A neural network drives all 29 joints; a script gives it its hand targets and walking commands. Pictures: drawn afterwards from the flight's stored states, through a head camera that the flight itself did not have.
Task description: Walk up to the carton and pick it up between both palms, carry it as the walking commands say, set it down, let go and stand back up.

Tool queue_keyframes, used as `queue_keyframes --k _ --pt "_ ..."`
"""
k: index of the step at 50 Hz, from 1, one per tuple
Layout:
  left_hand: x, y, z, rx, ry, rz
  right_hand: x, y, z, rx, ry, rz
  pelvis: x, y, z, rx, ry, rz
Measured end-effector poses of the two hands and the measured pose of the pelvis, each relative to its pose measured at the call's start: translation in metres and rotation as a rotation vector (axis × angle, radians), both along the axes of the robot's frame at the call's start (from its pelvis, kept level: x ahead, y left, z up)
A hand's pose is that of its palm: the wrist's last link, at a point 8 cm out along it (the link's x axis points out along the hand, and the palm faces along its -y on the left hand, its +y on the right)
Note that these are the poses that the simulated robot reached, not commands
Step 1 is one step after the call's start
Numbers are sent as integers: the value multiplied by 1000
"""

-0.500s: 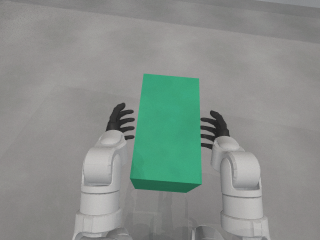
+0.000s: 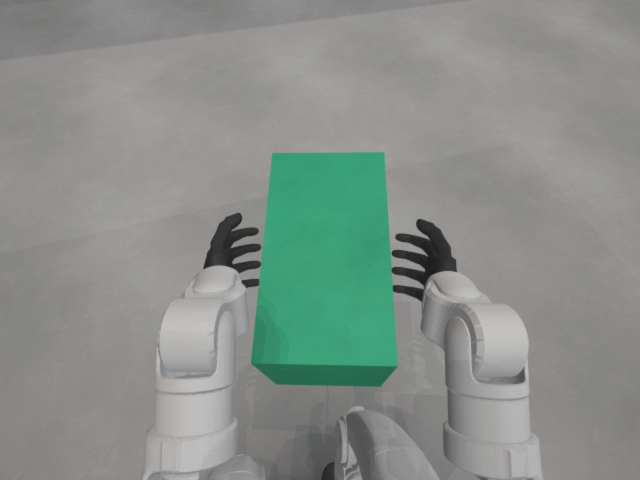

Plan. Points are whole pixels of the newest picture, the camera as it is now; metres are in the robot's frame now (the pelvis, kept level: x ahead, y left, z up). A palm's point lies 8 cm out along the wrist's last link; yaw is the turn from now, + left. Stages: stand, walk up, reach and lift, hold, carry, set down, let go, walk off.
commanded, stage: carry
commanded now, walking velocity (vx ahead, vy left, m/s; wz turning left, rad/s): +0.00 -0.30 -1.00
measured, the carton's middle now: (327, 273) +0.36 -0.01 -0.01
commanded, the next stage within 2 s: none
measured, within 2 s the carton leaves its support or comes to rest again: neither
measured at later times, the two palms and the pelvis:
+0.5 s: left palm (524, 292) +0.29 -0.23 +0.06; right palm out of the picture +0.17 -0.43 +0.07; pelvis -0.03 -0.18 -0.01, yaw -26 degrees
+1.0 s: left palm out of the picture +0.16 -0.54 +0.07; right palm out of the picture -0.04 -0.67 +0.06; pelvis -0.12 -0.35 +0.00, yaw -53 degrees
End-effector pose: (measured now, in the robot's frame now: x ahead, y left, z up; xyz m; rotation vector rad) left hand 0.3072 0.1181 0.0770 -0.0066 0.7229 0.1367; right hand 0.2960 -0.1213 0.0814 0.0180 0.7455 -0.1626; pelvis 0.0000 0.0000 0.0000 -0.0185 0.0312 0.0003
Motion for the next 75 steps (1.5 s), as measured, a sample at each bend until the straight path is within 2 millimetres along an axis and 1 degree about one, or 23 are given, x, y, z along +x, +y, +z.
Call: queue_keyframes --k 4,6,10,12,14,17,21,25,27,31,35,37,40,42,44,49,54,58,63,67,70,72,75 --pt "1 -29 18 15 -12 -12 2 -28 13 -21 -7 -1 2 -28 10 -31 23 -74" --pt "3 -50 22 16 -26 -19 3 -48 16 -33 -22 -7 2 -47 11 -41 42 -120" --pt "6 -111 19 16 -40 -67 -2 -108 8 -42 -32 -53 1 -92 3 -40 56 -178" --pt "6 -149 12 24 -55 -100 -7 -145 -3 -44 -45 -84 2 -119 -12 -11 41 -204" --pt "5 -187 5 53 -44 -175 -21 -182 -18 -13 -37 -162 -3 -134 -18 -4 4 -229" --pt "1 -241 -2 73 19 -301 -55 -228 -31 27 30 -289 -12 -146 -10 21 -4 -287" --pt "-2 -300 -13 21 34 -421 -98 -276 -27 48 34 -428 -24 -162 -7 12 5 -368" --pt "-13 -346 -15 -52 18 -508 -129 -311 -13 -10 17 -523 -34 -180 -7 -1 5 -460" --pt "-19 -365 -8 -51 16 -546 -141 -326 -5 -18 16 -551 -35 -191 -2 -22 -1 -507" --pt "-27 -401 12 -44 -2 -579 -152 -360 12 -38 10 -574 -41 -220 12 -46 28 -583" --pt "-40 -445 20 -35 -25 -592 -165 -401 17 -49 -6 -585 -55 -258 16 -44 77 -668" --pt "-52 -472 18 -23 -32 -607 -178 -427 12 -54 -6 -596 -65 -280 12 -36 74 -695" --pt "-74 -518 9 -4 -60 -647 -203 -470 -5 -51 -33 -633 -78 -316 -9 -10 31 -737" --pt "-90 -549 5 23 -49 -714 -229 -493 -17 -28 -19 -698 -86 -327 -10 -4 1 -757" --pt "-105 -579 2 44 -14 -786 -259 -510 -24 6 16 -771 -93 -333 -4 9 -2 -795" --pt "-141 -644 -8 4 29 -927 -326 -543 -20 34 34 -931 -112 -350 3 23 17 -903" --pt "-177 -691 -8 -72 24 -1034 -377 -566 -5 -34 26 -1046 -130 -367 2 7 31 -997" --pt "-205 -720 10 -58 1 -1095 -409 -585 5 -38 19 -1099 -143 -386 9 -13 25 -1082" --pt "-242 -758 19 -55 -22 -1125 -448 -619 13 -55 10 -1125 -177 -416 14 -31 77 -1173" --pt "-289 -793 8 -45 -28 -1145 -494 -652 -1 -66 18 -1139 -218 -448 2 -14 74 -1239" --pt "-334 -823 -6 -23 -38 -1203 -542 -673 -21 -58 16 -1192 -246 -469 -16 -12 20 -1280" --pt "-363 -842 -10 13 -17 -1272 -577 -677 -31 -17 36 -1261 -258 -473 -14 -4 -2 -1310" --pt "-406 -868 -17 29 20 -1377 -628 -675 -37 27 60 -1371 -273 -476 -8 10 5 -1364"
